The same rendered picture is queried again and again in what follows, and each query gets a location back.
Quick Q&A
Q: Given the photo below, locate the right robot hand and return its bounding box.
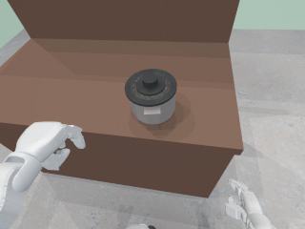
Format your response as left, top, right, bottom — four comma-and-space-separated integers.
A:
225, 178, 263, 225

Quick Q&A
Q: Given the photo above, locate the table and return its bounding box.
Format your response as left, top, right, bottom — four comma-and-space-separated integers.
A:
0, 0, 244, 198

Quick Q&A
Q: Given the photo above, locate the lid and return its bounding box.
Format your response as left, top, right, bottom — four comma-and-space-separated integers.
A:
125, 69, 177, 107

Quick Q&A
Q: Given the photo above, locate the knob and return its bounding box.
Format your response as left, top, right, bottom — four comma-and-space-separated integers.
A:
142, 73, 158, 88

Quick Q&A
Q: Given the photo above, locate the robot left forearm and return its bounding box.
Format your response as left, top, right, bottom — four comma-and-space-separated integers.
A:
0, 152, 43, 229

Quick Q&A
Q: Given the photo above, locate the left robot hand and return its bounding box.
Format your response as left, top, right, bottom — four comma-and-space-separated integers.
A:
14, 121, 86, 171

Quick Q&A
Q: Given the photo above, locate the robot right forearm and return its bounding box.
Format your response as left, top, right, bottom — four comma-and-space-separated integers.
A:
246, 213, 276, 229

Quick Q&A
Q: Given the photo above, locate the pot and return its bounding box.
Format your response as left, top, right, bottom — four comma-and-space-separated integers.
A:
130, 93, 176, 125

